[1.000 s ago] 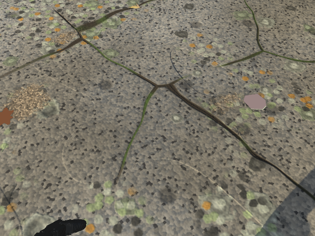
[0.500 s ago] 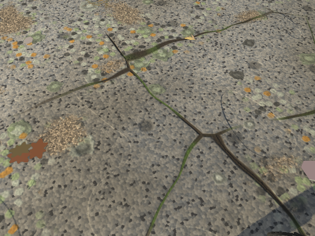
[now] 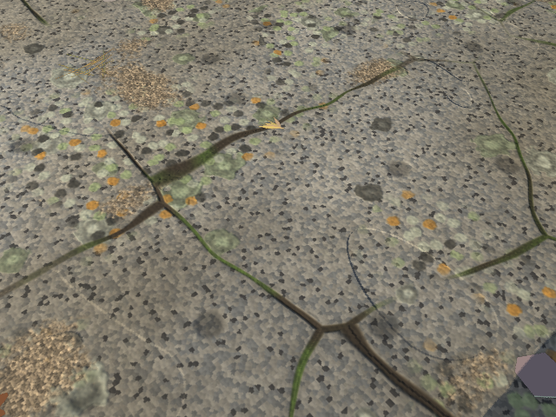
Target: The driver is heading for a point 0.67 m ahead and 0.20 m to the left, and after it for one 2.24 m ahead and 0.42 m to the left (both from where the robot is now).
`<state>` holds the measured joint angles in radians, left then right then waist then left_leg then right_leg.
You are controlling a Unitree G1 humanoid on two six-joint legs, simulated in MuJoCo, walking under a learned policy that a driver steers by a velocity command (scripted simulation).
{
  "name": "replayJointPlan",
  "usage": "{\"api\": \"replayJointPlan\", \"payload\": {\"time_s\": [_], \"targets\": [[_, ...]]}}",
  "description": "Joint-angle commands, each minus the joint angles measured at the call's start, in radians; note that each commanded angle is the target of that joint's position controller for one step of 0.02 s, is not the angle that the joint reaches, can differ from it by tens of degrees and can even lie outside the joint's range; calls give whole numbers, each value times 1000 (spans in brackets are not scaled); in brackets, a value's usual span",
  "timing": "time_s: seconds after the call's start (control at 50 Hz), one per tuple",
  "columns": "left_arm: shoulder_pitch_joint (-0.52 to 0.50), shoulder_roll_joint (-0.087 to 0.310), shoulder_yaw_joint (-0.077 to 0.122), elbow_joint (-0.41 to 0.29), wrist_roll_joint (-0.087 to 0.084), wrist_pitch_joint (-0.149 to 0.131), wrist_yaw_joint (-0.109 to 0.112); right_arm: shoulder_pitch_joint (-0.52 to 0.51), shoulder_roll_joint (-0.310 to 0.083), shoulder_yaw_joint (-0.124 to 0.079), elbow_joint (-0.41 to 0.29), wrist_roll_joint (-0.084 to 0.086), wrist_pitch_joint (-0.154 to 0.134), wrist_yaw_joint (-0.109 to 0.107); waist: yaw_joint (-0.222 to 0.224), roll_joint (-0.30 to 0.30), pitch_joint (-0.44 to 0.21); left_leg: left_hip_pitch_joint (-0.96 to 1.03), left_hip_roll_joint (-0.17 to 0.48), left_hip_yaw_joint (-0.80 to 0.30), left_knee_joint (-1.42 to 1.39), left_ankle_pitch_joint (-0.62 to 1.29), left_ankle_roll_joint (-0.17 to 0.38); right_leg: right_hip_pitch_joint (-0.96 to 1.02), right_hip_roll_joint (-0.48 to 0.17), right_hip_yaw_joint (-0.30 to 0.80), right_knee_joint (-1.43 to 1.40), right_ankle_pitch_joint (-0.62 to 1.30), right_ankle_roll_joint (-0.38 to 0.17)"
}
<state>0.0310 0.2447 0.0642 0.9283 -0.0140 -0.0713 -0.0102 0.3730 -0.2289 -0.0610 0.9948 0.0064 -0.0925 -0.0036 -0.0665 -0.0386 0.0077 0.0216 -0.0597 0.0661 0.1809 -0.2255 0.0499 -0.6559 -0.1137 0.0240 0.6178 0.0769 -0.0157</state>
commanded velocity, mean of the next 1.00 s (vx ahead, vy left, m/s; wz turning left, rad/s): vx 0.48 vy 0.00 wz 0.41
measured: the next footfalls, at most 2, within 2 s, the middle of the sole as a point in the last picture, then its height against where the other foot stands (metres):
right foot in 0.14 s outside the picture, level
left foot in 0.70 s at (221, 405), level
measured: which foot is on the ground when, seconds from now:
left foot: down 0.00-0.16, up 0.18-0.68, down 0.70-1.00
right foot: up 0.00-0.12, down 0.14-0.72, up 0.74-1.00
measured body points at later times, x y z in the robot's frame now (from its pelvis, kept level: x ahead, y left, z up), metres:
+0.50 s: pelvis +0.28 -0.06 +0.00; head +0.29 -0.06 +0.45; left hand +0.25 +0.20 -0.14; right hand +0.46 -0.30 -0.12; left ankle +0.42 +0.14 -0.68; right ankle +0.23 -0.15 -0.75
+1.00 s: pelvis +0.55 +0.05 +0.00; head +0.58 +0.08 +0.45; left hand +0.61 +0.38 -0.10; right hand +0.73 -0.17 -0.11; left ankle +0.50 +0.11 -0.75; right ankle +0.77 -0.06 -0.68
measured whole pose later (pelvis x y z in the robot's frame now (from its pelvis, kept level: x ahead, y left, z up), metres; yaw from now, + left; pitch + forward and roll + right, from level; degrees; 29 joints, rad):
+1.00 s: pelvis +0.55 +0.05 +0.00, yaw +28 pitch +2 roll -1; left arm 0.02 0.29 0.07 0.80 0.01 -0.10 0.01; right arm 0.29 -0.26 -0.08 0.79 0.01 -0.04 -0.01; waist -0.04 -0.02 0.05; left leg -0.19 -0.11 -0.09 0.37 -0.20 0.09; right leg -0.66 -0.09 0.09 0.79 -0.12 0.06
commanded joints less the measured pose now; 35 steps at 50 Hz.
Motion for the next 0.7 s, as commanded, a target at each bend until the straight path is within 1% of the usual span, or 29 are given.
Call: {"api": "replayJointPlan", "payload": {"time_s": [0.02, 0.06, 0.08, 0.1, 0.12, 0.14, 0.16, 0.18, 0.2, 0.22, 0.24, 0.26, 0.28, 0.3, 0.32, 0.36, 0.42, 0.44, 0.48, 0.52, 0.56, 0.58, 0.6, 0.62, 0.64, 0.66, 0.68, 0.7], "targets": [[-144, 54, 0, -91, -6, -19, -17, 51, -160, -35, -11, 7, 3, -8, -7, 98, 95, 3, 300, -121, -37, 234, 143, -38, 19, -17, -65, -20, -14], [-144, 70, 3, -104, -9, -27, -28, 46, -171, -42, -4, 11, 12, -13, 11, 109, 89, 56, 329, -128, 8, 296, 131, -16, 28, -19, -95, -92, -38], [-117, 85, 8, -100, -10, -30, -31, 35, -178, -46, -5, 12, 17, -15, 31, 120, 72, 70, 335, -126, 40, 367, 121, 34, 42, -29, -105, -128, -51], [-63, 108, 19, -89, -9, -34, -30, 20, -184, -47, -9, 13, 21, -15, 65, 133, 37, 60, 327, -127, 108, 516, 110, 142, 71, -50, -117, -157, -65], [70, 141, 40, -51, -6, -36, -26, -3, -174, -42, -14, 14, 26, -14, 138, 128, -36, 23, 285, -102, 256, 653, 89, 328, 106, -76, -139, -148, -86], [266, 204, 66, 1, 4, -38, -17, -12, -142, -27, -32, 6, 27, -12, 212, 90, -173, -136, 226, -70, 502, 563, 56, 634, 34, -1, -99, -131, -131], [412, 303, 92, 29, 20, -32, -9, 98, -39, 3, -46, 1, 13, -5, 190, -126, -335, -553, 67, -15, 911, 132, -25, 1051, -239, 416, -136, -272, -268], [417, 239, 67, 30, 15, -31, -10, 91, -45, 5, -36, 16, -9, -3, 196, -197, -407, -686, 12, -174, 1091, -357, -21, 1077, -310, 687, -296, -370, -294], [338, 178, 48, 23, 7, -34, -9, 7, -136, -22, -58, 46, -19, -3, 187, -138, -262, -772, 71, -213, 1165, -314, -4, 957, -278, 551, -316, -420, -238], [248, 137, 35, 2, 7, -37, -8, -53, -148, -25, -77, 50, -20, -8, 158, -87, -159, -775, 130, -179, 1141, -220, 9, 805, -249, 408, -340, -389, -198], [177, 99, 23, -4, 13, -41, -11, -84, -141, -32, -81, 39, -13, -16, 126, -39, -86, -730, 169, -168, 1082, -138, 11, 659, -210, 303, -384, -344, -173], [139, 73, 16, -3, 22, -48, -12, -66, -125, -40, -75, 33, 2, -20, 90, -64, -50, -666, 200, -175, 1032, -83, 13, 565, -176, 213, -421, -299, -151], [127, 62, 15, 4, 29, -49, -13, -39, -99, -39, -68, 32, 19, -18, 69, -79, -37, -614, 212, -177, 1011, -52, 14, 507, -154, 154, -448, -273, -142], [131, 65, 17, 11, 30, -52, -10, -25, -74, -38, -64, 34, 32, -17, 59, -73, -25, -602, 217, -174, 998, -33, 14, 481, -144, 104, -468, -236, -143], [139, 79, 21, 19, 30, -55, -6, -34, -65, -38, -70, 34, 41, -17, 54, -62, -8, -618, 219, -173, 982, -3, 10, 467, -141, 61, -483, -191, -147], [160, 103, 27, 29, 34, -57, 7, -83, -72, -43, -93, 28, 50, -17, 55, -33, 20, -684, 217, -187, 922, 82, -1, 478, -141, -1, -500, -121, -153], [188, 117, 29, 33, 36, -52, 23, -153, -69, -44, -121, 20, 45, -5, 68, -14, 40, -741, 202, -185, 774, 223, -14, 527, -132, -82, -507, -47, -144], [190, 121, 29, 31, 35, -49, 27, -178, -66, -41, -131, 19, 43, 1, 73, -11, 45, -736, 198, -167, 717, 264, -15, 536, -126, -112, -508, -32, -137], [213, 133, 30, 30, 29, -44, 35, -251, -54, -32, -158, 15, 41, 15, 97, 1, 67, -728, 191, -113, 622, 310, -14, 560, -126, -159, -518, -16, -128], [261, 144, 33, 40, 23, -34, 39, -323, -42, -22, -192, 14, 41, 28, 125, 16, 93, -755, 186, -80, 555, 307, -6, 628, -145, -187, -505, 17, -127], [302, 153, 38, 49, 16, -18, 40, -378, -36, -15, -227, 15, 42, 42, 142, 21, 110, -793, 175, -51, 507, 263, 6, 718, -169, -209, -468, 81, -127], [312, 159, 40, 49, 12, -10, 40, -397, -36, -14, -244, 16, 42, 50, 144, 18, 114, -799, 167, -31, 490, 227, 14, 755, -180, -221, -443, 129, -125], [309, 167, 43, 46, 9, -1, 40, -406, -40, -14, -260, 18, 43, 57, 136, 10, 110, -781, 152, -8, 474, 185, 25, 779, -187, -236, -409, 211, -120], [294, 181, 46, 37, 6, 5, 42, -398, -53, -19, -271, 19, 43, 64, 117, -7, 92, -728, 125, 22, 464, 140, 40, 789, -189, -254, -361, 364, -111], [281, 198, 51, 28, 2, 11, 46, -374, -72, -27, -278, 20, 46, 68, 93, -32, 58, -658, 90, 53, 468, 90, 58, 800, -190, -266, -295, 544, -102], [267, 215, 55, 19, -1, 19, 49, -314, -99, -41, -275, 23, 48, 69, 51, -57, 13, -566, 51, 78, 475, 38, 80, 800, -189, -274, -192, 699, -93], [248, 228, 58, 11, -3, 25, 51, -201, -143, -63, -255, 27, 49, 67, -16, -67, -50, -413, 14, 85, 450, 26, 109, 768, -177, -279, -32, 758, -79], [227, 224, 54, 0, -7, 24, 50, -39, -207, -98, -216, 27, 51, 52, -104, -33, -132, -150, -8, 44, 355, 102, 151, 639, -134, -292, 205, 623, -40]]}}
Velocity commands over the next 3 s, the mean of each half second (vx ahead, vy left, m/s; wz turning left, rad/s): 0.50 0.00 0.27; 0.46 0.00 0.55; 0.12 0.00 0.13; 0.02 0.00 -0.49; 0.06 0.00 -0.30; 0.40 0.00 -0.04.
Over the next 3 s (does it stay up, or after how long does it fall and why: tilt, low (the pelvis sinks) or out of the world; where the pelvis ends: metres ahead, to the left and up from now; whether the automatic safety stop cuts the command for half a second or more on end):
stays up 0.92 0.06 -0.01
